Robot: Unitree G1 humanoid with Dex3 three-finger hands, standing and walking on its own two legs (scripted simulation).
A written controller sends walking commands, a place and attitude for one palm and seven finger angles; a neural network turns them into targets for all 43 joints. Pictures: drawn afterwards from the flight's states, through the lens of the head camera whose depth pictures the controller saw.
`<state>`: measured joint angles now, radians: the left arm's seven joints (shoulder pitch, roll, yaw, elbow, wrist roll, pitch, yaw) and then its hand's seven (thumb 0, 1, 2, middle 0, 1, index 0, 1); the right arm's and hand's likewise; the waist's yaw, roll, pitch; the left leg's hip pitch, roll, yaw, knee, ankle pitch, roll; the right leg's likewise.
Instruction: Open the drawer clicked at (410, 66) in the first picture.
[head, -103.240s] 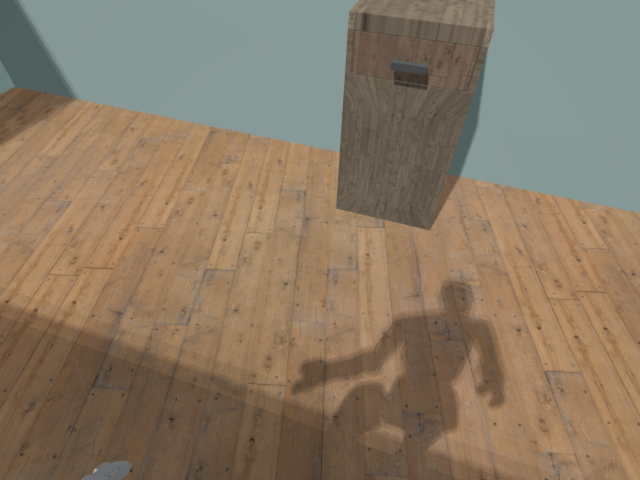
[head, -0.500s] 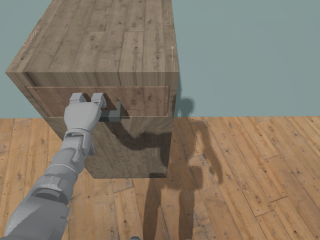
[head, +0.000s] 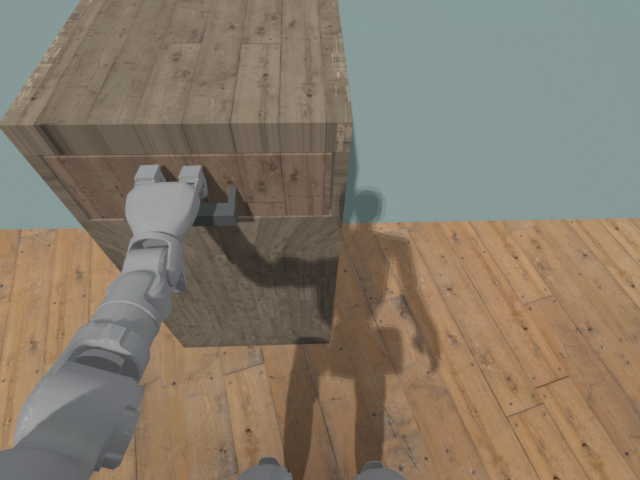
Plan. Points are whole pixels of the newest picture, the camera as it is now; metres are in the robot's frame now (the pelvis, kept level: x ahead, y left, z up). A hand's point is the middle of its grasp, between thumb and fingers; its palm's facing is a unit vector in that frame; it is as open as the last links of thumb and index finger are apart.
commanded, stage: lower the fingers behind the handle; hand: left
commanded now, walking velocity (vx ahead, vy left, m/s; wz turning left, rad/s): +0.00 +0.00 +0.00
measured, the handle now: (198, 204) +0.50 +0.19 +0.01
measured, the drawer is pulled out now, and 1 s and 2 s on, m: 0.00 0.00 0.00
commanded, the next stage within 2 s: lift the fingers back up to retry in 0.02 s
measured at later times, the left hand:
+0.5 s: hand (183, 220) +0.45 +0.19 +0.03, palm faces -0.02 -0.05 -1.00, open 13.7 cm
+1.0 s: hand (178, 213) +0.44 +0.19 +0.07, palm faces -0.05 -0.06 -1.00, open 13.7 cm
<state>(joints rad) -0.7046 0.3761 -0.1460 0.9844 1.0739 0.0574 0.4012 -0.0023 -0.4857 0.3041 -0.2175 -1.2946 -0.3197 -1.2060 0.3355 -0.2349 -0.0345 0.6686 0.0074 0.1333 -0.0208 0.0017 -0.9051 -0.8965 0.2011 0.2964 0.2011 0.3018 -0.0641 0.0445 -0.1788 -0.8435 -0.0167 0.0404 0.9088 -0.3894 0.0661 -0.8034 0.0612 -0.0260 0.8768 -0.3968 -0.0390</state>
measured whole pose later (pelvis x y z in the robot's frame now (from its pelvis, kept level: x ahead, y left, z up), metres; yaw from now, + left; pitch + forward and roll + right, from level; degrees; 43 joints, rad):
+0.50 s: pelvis +0.02 +0.00 +0.02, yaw +0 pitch +16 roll -1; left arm -0.62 0.36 -0.12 0.88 1.06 0.02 0.36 0.00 -0.49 0.30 -0.31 -1.22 -0.34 -1.21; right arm 0.32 -0.23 -0.05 0.67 0.01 0.12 -0.03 0.00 -0.91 -0.90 0.20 0.30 0.20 0.30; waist -0.06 0.05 -0.16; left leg -0.71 -0.02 0.05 0.81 -0.38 0.06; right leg -0.68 0.06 -0.01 0.77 -0.38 -0.04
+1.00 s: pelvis +0.04 -0.02 +0.04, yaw +0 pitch +11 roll +0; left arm -0.48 0.35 -0.15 0.68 1.02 0.07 0.23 0.00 -0.49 0.30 -0.32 -1.21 -0.33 -1.21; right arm 0.21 -0.25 -0.04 0.64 0.03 0.18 -0.03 0.00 -0.91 -0.90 0.20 0.30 0.20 0.30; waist -0.01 0.05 -0.13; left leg -0.49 -0.02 0.04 0.64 -0.34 0.04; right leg -0.47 0.06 -0.01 0.64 -0.36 -0.06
